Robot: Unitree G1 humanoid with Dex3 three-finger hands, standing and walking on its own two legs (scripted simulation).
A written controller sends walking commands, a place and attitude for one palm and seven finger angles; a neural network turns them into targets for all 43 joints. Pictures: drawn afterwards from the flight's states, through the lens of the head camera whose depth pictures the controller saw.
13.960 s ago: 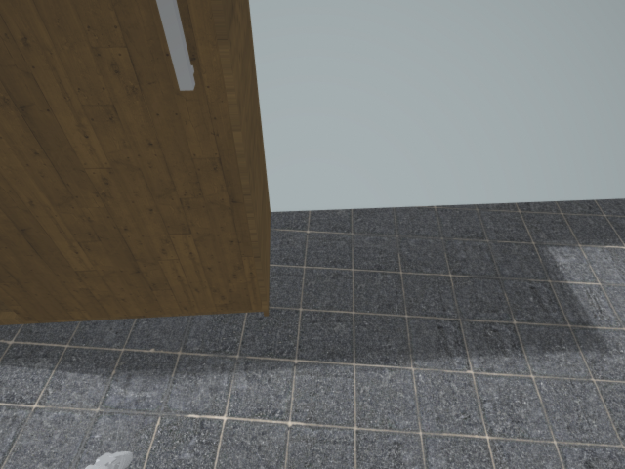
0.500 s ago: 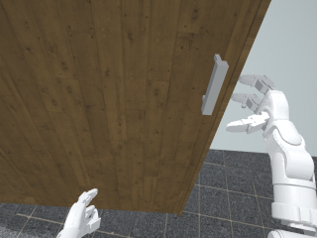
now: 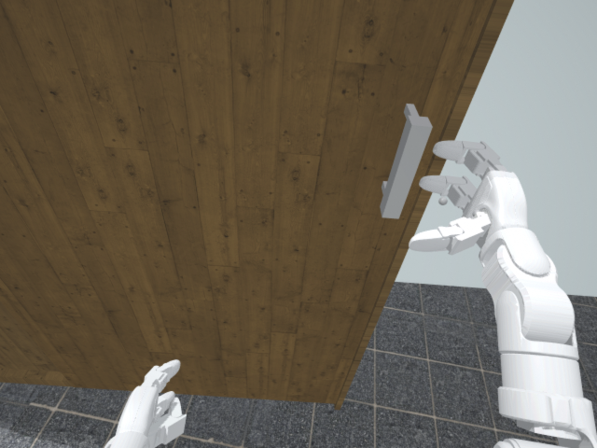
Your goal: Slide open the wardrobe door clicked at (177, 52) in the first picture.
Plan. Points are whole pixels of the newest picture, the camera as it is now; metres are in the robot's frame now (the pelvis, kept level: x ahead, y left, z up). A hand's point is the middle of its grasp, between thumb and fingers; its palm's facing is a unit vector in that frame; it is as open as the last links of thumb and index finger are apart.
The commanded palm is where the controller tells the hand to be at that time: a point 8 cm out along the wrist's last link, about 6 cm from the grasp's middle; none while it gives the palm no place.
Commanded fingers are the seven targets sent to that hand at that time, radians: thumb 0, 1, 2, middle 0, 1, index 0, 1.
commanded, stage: feel for the door with the fingertips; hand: right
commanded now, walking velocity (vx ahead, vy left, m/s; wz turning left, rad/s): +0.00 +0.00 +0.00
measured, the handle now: (400, 162) +0.43 -0.11 +0.22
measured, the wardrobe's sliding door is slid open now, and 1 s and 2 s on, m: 0.00 0.00 0.00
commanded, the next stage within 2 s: slide the fingers in behind the handle in 0.72 s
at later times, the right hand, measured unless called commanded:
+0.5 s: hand (415, 189) +0.37 -0.12 +0.21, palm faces +0.02 +1.00 -0.02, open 14.0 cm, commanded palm +0.35 -0.17 +0.21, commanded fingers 0.00 0.50 -0.30 0.30 1.20 0.30 1.20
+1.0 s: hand (417, 183) +0.38 -0.12 +0.21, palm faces +0.03 +1.00 +0.00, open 13.8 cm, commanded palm +0.35 -0.17 +0.21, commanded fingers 0.00 0.50 -0.30 0.30 1.20 0.30 1.20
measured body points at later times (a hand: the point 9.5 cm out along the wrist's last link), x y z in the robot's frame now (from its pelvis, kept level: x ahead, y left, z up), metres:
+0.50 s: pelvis +0.00 +0.00 +0.00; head -0.03 +0.03 +0.45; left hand +0.18 +0.22 -0.09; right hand +0.37 -0.17 +0.22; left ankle +0.03 +0.11 -0.74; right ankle -0.05 -0.11 -0.74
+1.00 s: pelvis +0.00 +0.01 +0.00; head -0.03 +0.03 +0.45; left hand +0.16 +0.24 -0.09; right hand +0.38 -0.18 +0.22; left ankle +0.03 +0.11 -0.74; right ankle -0.05 -0.11 -0.74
